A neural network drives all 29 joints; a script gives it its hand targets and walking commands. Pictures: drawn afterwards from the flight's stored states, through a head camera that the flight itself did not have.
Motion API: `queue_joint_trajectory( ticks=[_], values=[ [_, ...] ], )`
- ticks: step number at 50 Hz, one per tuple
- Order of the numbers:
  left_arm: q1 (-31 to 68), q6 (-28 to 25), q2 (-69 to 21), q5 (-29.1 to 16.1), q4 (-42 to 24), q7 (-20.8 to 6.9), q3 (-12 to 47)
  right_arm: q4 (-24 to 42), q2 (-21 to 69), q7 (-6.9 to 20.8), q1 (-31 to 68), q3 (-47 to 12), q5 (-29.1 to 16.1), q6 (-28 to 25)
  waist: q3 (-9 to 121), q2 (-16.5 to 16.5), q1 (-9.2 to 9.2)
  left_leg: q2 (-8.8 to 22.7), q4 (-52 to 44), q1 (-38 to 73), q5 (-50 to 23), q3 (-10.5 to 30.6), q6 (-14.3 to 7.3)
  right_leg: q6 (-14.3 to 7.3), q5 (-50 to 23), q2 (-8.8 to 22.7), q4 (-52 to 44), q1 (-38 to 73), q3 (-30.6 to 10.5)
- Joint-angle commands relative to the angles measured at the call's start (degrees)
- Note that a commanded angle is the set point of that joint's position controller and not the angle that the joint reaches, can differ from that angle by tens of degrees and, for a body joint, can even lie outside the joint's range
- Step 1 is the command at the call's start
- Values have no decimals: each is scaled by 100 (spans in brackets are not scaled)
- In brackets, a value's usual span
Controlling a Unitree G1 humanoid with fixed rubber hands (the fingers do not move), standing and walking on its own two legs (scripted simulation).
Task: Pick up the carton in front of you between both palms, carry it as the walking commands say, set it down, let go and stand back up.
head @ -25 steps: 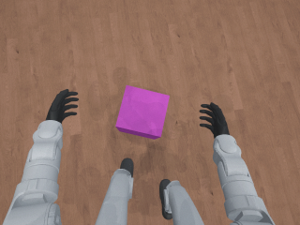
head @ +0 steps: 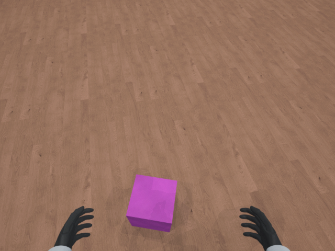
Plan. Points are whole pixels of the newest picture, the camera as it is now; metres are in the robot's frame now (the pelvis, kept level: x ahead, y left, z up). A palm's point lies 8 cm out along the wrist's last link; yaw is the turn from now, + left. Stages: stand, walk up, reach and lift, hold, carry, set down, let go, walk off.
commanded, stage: let go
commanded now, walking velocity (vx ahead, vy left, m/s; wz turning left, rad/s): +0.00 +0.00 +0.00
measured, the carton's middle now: (153, 204) +0.41 +0.05 -0.65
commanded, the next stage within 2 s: stand in 0.46 s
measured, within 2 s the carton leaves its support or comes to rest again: neither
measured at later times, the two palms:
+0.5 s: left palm out of the picture +0.15 +0.23 -0.07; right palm (275, 236) +0.18 -0.25 -0.06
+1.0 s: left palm out of the picture +0.15 +0.30 -0.09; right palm out of the picture +0.15 -0.28 -0.09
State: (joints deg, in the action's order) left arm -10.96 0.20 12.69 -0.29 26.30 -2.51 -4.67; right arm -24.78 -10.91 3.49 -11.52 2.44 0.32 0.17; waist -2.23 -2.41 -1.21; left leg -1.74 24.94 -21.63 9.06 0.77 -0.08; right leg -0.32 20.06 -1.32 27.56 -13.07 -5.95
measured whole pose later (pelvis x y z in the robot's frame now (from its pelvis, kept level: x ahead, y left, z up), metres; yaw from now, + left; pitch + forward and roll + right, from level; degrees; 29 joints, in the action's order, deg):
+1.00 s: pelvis +0.03 +0.01 +0.00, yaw -1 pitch +0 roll +1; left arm -14.2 1.1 20.3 1.7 39.2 1.5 -2.5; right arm -48.6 -18.3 -1.5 -7.6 2.3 1.9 -0.5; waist -0.2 -2.1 -0.2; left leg -1.4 30.8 -15.4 15.7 -0.5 -0.9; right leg -0.1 23.3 -1.5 27.7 -4.5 -7.2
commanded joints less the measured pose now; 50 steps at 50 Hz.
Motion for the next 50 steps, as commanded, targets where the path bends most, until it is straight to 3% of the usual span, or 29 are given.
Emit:
queue_joint_trajectory(
  ticks=[1, 5, 9, 19, 20, 23, 24, 26, 28, 30, 39, 50],
  values=[
    [-152, 53, 530, -23, -642, -28, -49, 577, -512, 16, 62, 94, -18, 32, 691, 49, 133, -49, 42, 3003, -1454, 6, 78, 127, -1285, 76, -928, -1322, 289],
    [-116, 296, 609, -26, -757, -111, -3, 574, -500, -5, 163, 68, -10, 220, 101, -141, 169, -135, 75, 3367, -1123, -86, 102, 23, -840, 273, -1249, -1675, 195],
    [-29, 472, 681, -10, -822, -176, -17, 524, -481, -50, 172, 88, 37, 374, -70, -255, 128, -183, 139, 3533, -1101, -144, 110, 35, -1027, 331, -1277, -1652, 159],
    [-186, 549, 600, 37, -843, -146, 5, 494, -542, -55, 137, 123, 48, 492, 225, 15, 143, -149, 151, 3499, -1823, -74, 60, 147, -1933, 140, -1004, -969, 255],
    [-506, 338, 672, -73, -440, -31, -47, 973, -673, -208, 602, 66, 81, 750, 582, -118, 243, -144, 369, 3404, -1995, 8, -25, 237, -1995, 19, -713, -785, 258],
    [-331, 245, 697, -90, -653, 48, 107, 800, -598, -313, 342, -13, 40, 883, 562, 40, 253, -78, 412, 3212, -2138, 43, -70, 247, -1893, -11, -580, -888, 276],
    [-243, 237, 1412, 214, 12, 229, -95, -307, -1357, -475, 346, 225, 208, 565, 613, -29, 151, 474, 593, 2017, -989, 69, 54, 268, -1395, 298, -677, -517, 69],
    [-185, 207, 1375, 325, -54, 285, -87, -546, -1257, -509, 293, 217, 216, 301, 362, -1, 71, 367, 445, 1443, 184, 107, 64, 134, -646, 325, -616, -416, -143],
    [-164, 151, 1285, 315, 30, 286, -61, -803, -1272, -487, 471, 218, 202, 153, 177, 193, 91, 396, 371, 1326, 484, 204, 22, 51, -181, 336, -586, -635, -207],
    [-183, 94, 1284, 290, 147, 273, -43, -1009, -1311, -445, 580, 217, 184, 55, 222, 312, 98, 481, 340, 1345, 255, 320, -39, 34, -442, 338, -454, -613, -193],
    [-396, 40, 1484, 219, 592, 376, -64, -1646, -1574, -496, 553, 248, 174, -109, 632, 275, 123, 631, 499, 1657, -1424, 471, -160, 58, -1762, 373, -204, -92, -187],
    [-361, 15, 1580, 200, 1021, 430, 11, -2131, -1701, -526, 552, 194, 150, -150, 613, 209, 113, 687, 398, 1839, -1751, 502, -204, 52, -1985, 449, -329, 38, -249]
  ],
)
